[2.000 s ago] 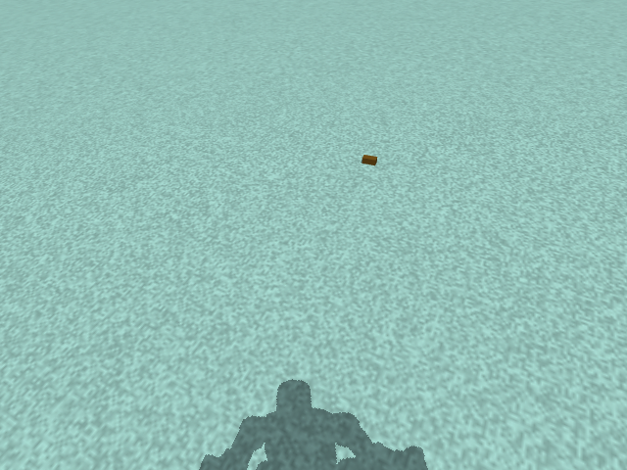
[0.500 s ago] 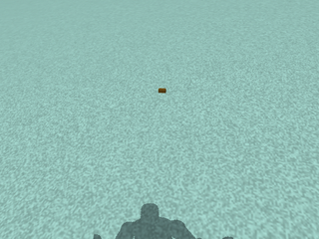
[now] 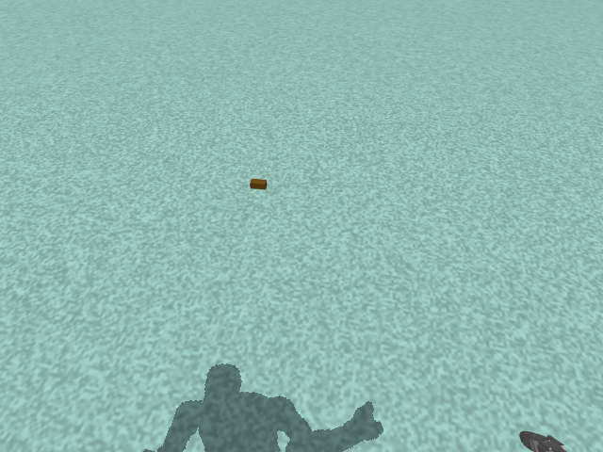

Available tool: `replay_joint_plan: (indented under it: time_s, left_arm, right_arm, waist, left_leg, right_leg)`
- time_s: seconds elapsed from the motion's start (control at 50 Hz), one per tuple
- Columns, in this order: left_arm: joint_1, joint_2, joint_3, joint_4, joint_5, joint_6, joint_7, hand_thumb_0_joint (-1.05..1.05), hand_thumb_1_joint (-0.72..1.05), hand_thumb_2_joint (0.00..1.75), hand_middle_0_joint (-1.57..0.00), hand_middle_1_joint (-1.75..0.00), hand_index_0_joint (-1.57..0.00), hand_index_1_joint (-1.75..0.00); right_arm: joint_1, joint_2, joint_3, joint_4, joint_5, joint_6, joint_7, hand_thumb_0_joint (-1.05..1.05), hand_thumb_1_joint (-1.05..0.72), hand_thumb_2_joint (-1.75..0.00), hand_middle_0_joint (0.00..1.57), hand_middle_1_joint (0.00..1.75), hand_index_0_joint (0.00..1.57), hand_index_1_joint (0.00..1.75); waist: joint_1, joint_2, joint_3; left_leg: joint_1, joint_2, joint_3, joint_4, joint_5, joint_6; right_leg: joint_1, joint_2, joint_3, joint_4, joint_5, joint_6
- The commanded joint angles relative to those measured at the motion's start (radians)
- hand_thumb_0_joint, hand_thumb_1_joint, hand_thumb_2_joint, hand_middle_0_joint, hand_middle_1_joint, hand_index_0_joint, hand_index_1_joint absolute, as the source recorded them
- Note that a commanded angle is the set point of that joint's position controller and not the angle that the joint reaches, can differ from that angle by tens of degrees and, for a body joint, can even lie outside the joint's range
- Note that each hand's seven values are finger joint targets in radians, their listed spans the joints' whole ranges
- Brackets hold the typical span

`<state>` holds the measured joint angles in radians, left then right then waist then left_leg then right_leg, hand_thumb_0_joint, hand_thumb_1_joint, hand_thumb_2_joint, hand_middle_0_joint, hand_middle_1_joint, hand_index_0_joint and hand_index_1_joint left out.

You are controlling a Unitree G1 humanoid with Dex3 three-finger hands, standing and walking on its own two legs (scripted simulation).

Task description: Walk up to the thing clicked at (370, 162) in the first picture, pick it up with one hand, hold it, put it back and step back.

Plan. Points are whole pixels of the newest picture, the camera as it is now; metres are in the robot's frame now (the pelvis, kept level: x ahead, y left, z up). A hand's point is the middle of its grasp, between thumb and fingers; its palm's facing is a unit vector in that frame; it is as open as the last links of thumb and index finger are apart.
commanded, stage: walk up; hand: left
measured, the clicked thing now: (258, 184) +1.47 +0.21 -0.74
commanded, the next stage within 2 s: none
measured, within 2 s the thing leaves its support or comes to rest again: neither
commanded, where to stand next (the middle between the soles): +1.09 -0.03 m, yaw -3 degrees
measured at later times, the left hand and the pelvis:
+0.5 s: hand (191, 321) +0.37 +0.21 -0.10, palm faces -0.05 -0.91 -0.40, open 7.4 cm; pelvis +0.26 -0.05 +0.01, yaw -2 degrees
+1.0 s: hand (183, 245) +0.57 +0.27 -0.14, palm faces -0.07 -0.94 -0.35, open 7.4 cm; pelvis +0.51 -0.01 +0.01, yaw -2 degrees
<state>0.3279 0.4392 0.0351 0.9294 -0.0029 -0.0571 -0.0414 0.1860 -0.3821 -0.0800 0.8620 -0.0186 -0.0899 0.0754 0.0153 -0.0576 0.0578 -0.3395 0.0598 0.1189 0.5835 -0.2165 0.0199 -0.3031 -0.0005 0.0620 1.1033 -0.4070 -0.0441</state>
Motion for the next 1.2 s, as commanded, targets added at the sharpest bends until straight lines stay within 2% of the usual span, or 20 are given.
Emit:
replay_joint_plan:
  time_s: [0.0, 0.08, 0.2, 0.26, 0.28, 0.3, 0.32, 0.42, 0.52, 0.66, 0.7, 0.72, 0.74, 0.76, 0.78, 0.86, 1.0, 1.14, 1.16, 1.18]
  left_arm:
    - [0.019, 0.192, 0.057, -0.077, -0.012, -0.041, -0.008, 0.00, 0.90, 0.90, -0.20, -0.30, -0.20, -0.30]
    - [-0.089, 0.167, 0.056, -0.114, 0.003, -0.028, -0.043, 0.00, 0.90, 0.90, -0.20, -0.30, -0.20, -0.30]
    - [-0.167, 0.170, 0.074, -0.104, 0.010, -0.027, -0.058, 0.00, 0.90, 0.90, -0.20, -0.30, -0.20, -0.30]
    - [-0.019, 0.219, 0.103, -0.051, 0.013, -0.037, -0.040, 0.00, 0.90, 0.90, -0.20, -0.30, -0.20, -0.30]
    - [0.119, 0.287, 0.130, -0.028, 0.017, -0.045, -0.023, 0.00, 0.90, 0.90, -0.20, -0.30, -0.20, -0.30]
    - [0.139, 0.382, 0.143, -0.054, 0.008, -0.050, -0.010, 0.00, 0.90, 0.90, -0.20, -0.30, -0.20, -0.30]
    - [0.079, 0.378, 0.133, -0.068, -0.008, -0.046, -0.007, 0.00, 0.90, 0.90, -0.20, -0.30, -0.20, -0.30]
    - [-0.068, 0.241, 0.092, -0.104, -0.010, -0.056, 0.005, 0.00, 0.90, 0.90, -0.20, -0.30, -0.20, -0.30]
    - [-0.050, 0.257, 0.101, -0.128, 0.004, -0.073, 0.005, 0.00, 0.90, 0.90, -0.20, -0.30, -0.20, -0.30]
    - [-0.030, 0.272, 0.100, -0.115, 0.008, -0.063, 0.002, 0.00, 0.90, 0.90, -0.20, -0.30, -0.20, -0.30]
    - [-0.042, 0.264, 0.089, -0.117, 0.011, -0.057, 0.005, 0.00, 0.90, 0.90, -0.20, -0.30, -0.20, -0.30]
    - [-0.013, 0.223, 0.071, -0.114, 0.009, -0.053, 0.007, 0.00, 0.90, 0.90, -0.20, -0.30, -0.20, -0.30]
    - [0.027, 0.150, 0.045, -0.122, 0.001, -0.051, 0.011, 0.00, 0.90, 0.90, -0.20, -0.30, -0.20, -0.30]
    - [0.051, 0.149, 0.046, -0.124, -0.015, -0.045, 0.016, 0.00, 0.90, 0.90, -0.20, -0.30, -0.20, -0.30]
    - [0.001, 0.230, 0.054, -0.105, -0.002, -0.042, 0.029, 0.00, 0.90, 0.90, -0.20, -0.30, -0.20, -0.30]
    - [0.056, 0.205, 0.053, -0.050, -0.011, -0.036, 0.011, 0.00, 0.90, 0.90, -0.20, -0.30, -0.20, -0.30]
    - [-0.070, 0.169, 0.064, -0.091, 0.011, -0.018, -0.026, 0.00, 0.90, 0.90, -0.20, -0.30, -0.20, -0.30]
    - [-0.037, 0.166, 0.085, -0.060, 0.013, -0.038, -0.019, 0.00, 0.90, 0.90, -0.20, -0.30, -0.20, -0.30]
    - [0.043, 0.205, 0.102, -0.042, 0.015, -0.046, -0.008, 0.00, 0.90, 0.90, -0.20, -0.30, -0.20, -0.30]
    - [0.138, 0.277, 0.128, -0.035, 0.022, -0.055, 0.005, 0.00, 0.90, 0.90, -0.20, -0.30, -0.20, -0.30]
  right_arm:
    - [0.090, -0.281, -0.059, -0.059, 0.019, -0.026, -0.033, 0.00, -0.90, -0.90, 0.20, 0.30, 0.20, 0.30]
    - [0.072, -0.307, -0.061, -0.087, 0.008, -0.035, -0.027, 0.00, -0.90, -0.90, 0.20, 0.30, 0.20, 0.30]
    - [0.069, -0.314, -0.059, -0.080, 0.013, -0.020, -0.019, 0.00, -0.90, -0.90, 0.20, 0.30, 0.20, 0.30]
    - [0.091, -0.268, -0.038, -0.080, 0.009, -0.013, -0.026, 0.00, -0.90, -0.90, 0.20, 0.30, 0.20, 0.30]
    - [0.148, -0.206, -0.014, -0.083, 0.012, -0.014, -0.026, 0.00, -0.90, -0.90, 0.20, 0.30, 0.20, 0.30]
    - [0.184, -0.192, -0.007, -0.095, 0.020, -0.008, -0.028, 0.00, -0.90, -0.90, 0.20, 0.30, 0.20, 0.30]
    - [0.134, -0.285, -0.029, -0.068, 0.015, 0.004, -0.039, 0.00, -0.90, -0.90, 0.20, 0.30, 0.20, 0.30]
    - [0.193, -0.253, -0.025, 0.009, 0.017, 0.021, -0.019, 0.00, -0.90, -0.90, 0.20, 0.30, 0.20, 0.30]
    - [0.074, -0.230, -0.032, -0.028, -0.004, 0.027, 0.008, 0.00, -0.90, -0.90, 0.20, 0.30, 0.20, 0.30]
    - [-0.022, -0.208, -0.044, -0.056, -0.001, 0.009, 0.026, 0.00, -0.90, -0.90, 0.20, 0.30, 0.20, 0.30]
    - [0.061, -0.233, -0.056, -0.030, -0.001, 0.006, 0.018, 0.00, -0.90, -0.90, 0.20, 0.30, 0.20, 0.30]
    - [0.167, -0.270, -0.071, 0.002, -0.006, -0.002, 0.005, 0.00, -0.90, -0.90, 0.20, 0.30, 0.20, 0.30]
    - [0.294, -0.353, -0.100, 0.023, -0.026, -0.007, -0.010, 0.00, -0.90, -0.90, 0.20, 0.30, 0.20, 0.30]
    - [0.293, -0.415, -0.111, -0.016, -0.011, -0.011, -0.019, 0.00, -0.90, -0.90, 0.20, 0.30, 0.20, 0.30]
    - [0.251, -0.408, -0.113, -0.020, 0.025, -0.005, -0.021, 0.00, -0.90, -0.90, 0.20, 0.30, 0.20, 0.30]
    - [0.115, -0.278, -0.050, -0.051, 0.032, -0.012, -0.035, 0.00, -0.90, -0.90, 0.20, 0.30, 0.20, 0.30]
    - [0.122, -0.306, -0.054, -0.079, 0.019, -0.020, -0.029, 0.00, -0.90, -0.90, 0.20, 0.30, 0.20, 0.30]
    - [0.089, -0.281, -0.043, -0.106, 0.020, 0.002, -0.033, 0.00, -0.90, -0.90, 0.20, 0.30, 0.20, 0.30]
    - [0.109, -0.244, -0.028, -0.109, 0.016, 0.003, -0.033, 0.00, -0.90, -0.90, 0.20, 0.30, 0.20, 0.30]
    - [0.155, -0.182, -0.007, -0.120, 0.019, 0.000, -0.032, 0.00, -0.90, -0.90, 0.20, 0.30, 0.20, 0.30]
  waist:
    - [-0.030, 0.187, -0.026]
    - [-0.037, 0.204, 0.027]
    - [-0.027, 0.160, -0.016]
    - [0.068, 0.010, -0.109]
    - [0.127, -0.184, -0.189]
    - [0.110, -0.273, -0.197]
    - [0.105, -0.124, -0.156]
    - [-0.003, -0.106, -0.027]
    - [0.018, -0.057, 0.003]
    - [0.024, -0.040, 0.000]
    - [-0.039, 0.017, -0.022]
    - [-0.085, 0.116, -0.091]
    - [-0.132, 0.323, -0.179]
    - [-0.125, 0.358, -0.184]
    - [-0.118, 0.216, -0.158]
    - [-0.022, 0.186, -0.031]
    - [-0.040, 0.211, 0.023]
    - [0.024, 0.121, -0.033]
    - [0.063, 0.028, -0.090]
    - [0.101, -0.177, -0.158]
  left_leg:
    - [0.226, 0.261, -0.262, -0.334, 0.078, 0.191]
    - [0.162, 0.253, -0.167, -0.387, 0.028, 0.220]
    - [0.144, 0.202, -0.085, -0.306, -0.046, 0.159]
    - [0.032, 0.122, 0.006, 0.051, 0.123, 0.097]
    - [-0.098, 0.027, 0.036, 0.349, 0.022, 0.058]
    - [-0.316, -0.080, -0.013, 0.574, -0.291, 0.017]
    - [-0.326, -0.006, -0.122, 0.655, -0.297, 0.019]
    - [-0.207, 0.056, -0.167, 0.490, -0.059, 0.010]
    - [-0.244, 0.077, -0.132, 0.229, -0.015, -0.033]
    - [-0.032, 0.024, -0.046, -0.010, 0.085, 0.004]
    - [0.156, -0.001, -0.040, -0.041, 0.054, 0.025]
    - [0.315, -0.020, -0.057, -0.085, -0.004, 0.059]
    - [0.480, 0.173, -0.347, -0.170, -0.185, 0.128]
    - [0.567, 0.371, -0.764, -0.323, -0.288, 0.223]
    - [0.470, 0.388, -0.755, -0.324, -0.270, 0.270]
    - [0.223, 0.230, -0.299, -0.303, 0.127, 0.181]
    - [0.187, 0.207, -0.211, -0.364, 0.010, 0.212]
    - [0.074, 0.157, -0.125, -0.113, 0.084, 0.135]
    - [0.022, 0.103, -0.081, 0.065, 0.111, 0.112]
    - [-0.115, 0.000, -0.005, 0.364, 0.001, 0.066]
  right_leg:
    - [-0.286, -0.102, 0.037, -0.016, 0.079, 0.019]
    - [-0.253, -0.135, -0.043, -0.281, 0.130, 0.048]
    - [-0.064, -0.078, -0.132, -0.502, 0.327, 0.017]
    - [0.287, -0.029, -0.149, -0.563, 0.231, -0.022]
    - [0.447, -0.147, 0.059, -0.647, 0.019, -0.048]
    - [0.528, -0.420, 0.580, -0.845, -0.127, -0.158]
    - [0.433, -0.447, 0.629, -0.862, -0.188, -0.225]
    - [0.128, -0.245, 0.146, -0.875, 0.107, -0.133]
    - [0.121, -0.274, 0.069, -0.918, 0.035, -0.190]
    - [0.105, -0.256, -0.014, -0.813, 0.167, -0.141]
    - [0.029, -0.246, -0.039, -0.672, 0.275, -0.117]
    - [-0.008, -0.175, -0.110, -0.441, 0.395, -0.085]
    - [-0.178, -0.085, -0.164, -0.112, 0.272, -0.028]
    - [-0.397, 0.053, -0.125, 0.042, -0.087, -0.005]
    - [-0.393, -0.035, -0.006, 0.121, -0.087, -0.016]
    - [-0.272, -0.125, 0.000, -0.031, 0.083, 0.003]
    - [-0.244, -0.137, -0.088, -0.341, 0.207, 0.041]
    - [0.124, -0.042, -0.150, -0.555, 0.284, 0.008]
    - [0.278, -0.038, -0.131, -0.594, 0.200, -0.013]
    - [0.412, -0.219, 0.136, -0.710, 0.043, -0.063]
